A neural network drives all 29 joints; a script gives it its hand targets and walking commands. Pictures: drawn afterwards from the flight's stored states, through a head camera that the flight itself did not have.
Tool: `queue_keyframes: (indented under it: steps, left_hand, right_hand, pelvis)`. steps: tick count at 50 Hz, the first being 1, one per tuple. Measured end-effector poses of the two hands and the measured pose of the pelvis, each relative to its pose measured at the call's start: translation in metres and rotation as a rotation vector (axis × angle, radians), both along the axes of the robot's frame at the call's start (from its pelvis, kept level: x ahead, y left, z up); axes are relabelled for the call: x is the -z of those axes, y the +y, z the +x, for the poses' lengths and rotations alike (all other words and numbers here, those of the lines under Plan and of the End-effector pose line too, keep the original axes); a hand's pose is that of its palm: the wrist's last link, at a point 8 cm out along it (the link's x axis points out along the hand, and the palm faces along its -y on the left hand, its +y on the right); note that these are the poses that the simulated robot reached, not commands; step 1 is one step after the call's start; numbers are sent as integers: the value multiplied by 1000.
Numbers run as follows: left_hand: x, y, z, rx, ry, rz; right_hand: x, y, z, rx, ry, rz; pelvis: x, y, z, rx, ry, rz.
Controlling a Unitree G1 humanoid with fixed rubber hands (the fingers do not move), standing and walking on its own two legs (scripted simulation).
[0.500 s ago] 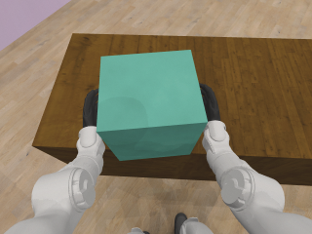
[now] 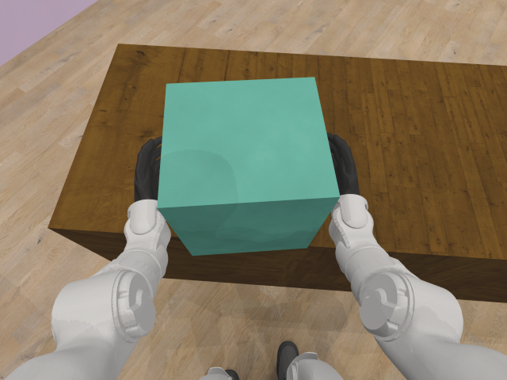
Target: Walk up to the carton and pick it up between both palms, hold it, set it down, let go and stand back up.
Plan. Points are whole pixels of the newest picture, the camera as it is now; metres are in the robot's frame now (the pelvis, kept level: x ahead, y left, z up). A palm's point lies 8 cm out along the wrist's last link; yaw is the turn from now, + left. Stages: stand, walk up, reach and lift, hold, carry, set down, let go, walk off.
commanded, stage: reach and lift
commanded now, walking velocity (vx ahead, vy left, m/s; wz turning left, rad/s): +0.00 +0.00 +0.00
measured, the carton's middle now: (246, 177) +0.45 +0.02 -0.04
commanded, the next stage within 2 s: none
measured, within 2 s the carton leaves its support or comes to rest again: leaves its support in 1.74 s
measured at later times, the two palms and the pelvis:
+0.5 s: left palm (149, 190) +0.42 +0.18 -0.01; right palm (343, 184) +0.42 -0.14 -0.01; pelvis +0.00 +0.00 +0.00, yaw +0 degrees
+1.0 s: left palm (149, 192) +0.42 +0.18 -0.02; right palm (344, 186) +0.41 -0.14 -0.01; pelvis -0.01 +0.00 +0.00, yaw -1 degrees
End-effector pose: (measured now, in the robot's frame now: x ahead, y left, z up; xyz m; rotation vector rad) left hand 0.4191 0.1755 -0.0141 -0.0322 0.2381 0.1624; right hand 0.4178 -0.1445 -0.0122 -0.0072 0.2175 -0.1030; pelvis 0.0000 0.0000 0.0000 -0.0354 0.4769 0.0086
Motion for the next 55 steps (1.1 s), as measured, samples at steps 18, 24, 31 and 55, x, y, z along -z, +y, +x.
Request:
queue_keyframes:
  steps: [18, 24, 31, 55]
  left_hand:
    - [0, 0, 0, 0, -4, 4]
    - [1, 0, -1, -1, -9, 2]
    - [2, 0, -2, 1, -29, 5]
    - [3, 0, -3, 1, -48, -2]
  right_hand:
    - [0, 0, 0, -3, -2, -2]
    - [0, 0, 0, -7, -7, -11]
    - [1, 0, -1, -10, -27, -24]
    - [0, 0, -3, -12, -40, -46]
  pelvis:
    - [1, -2, -3, 2, 20, 2]
    - [1, -3, -4, 1, 30, -1]
    - [3, -1, -4, 1, 49, -4]
    - [4, 6, -4, 17, 75, -16]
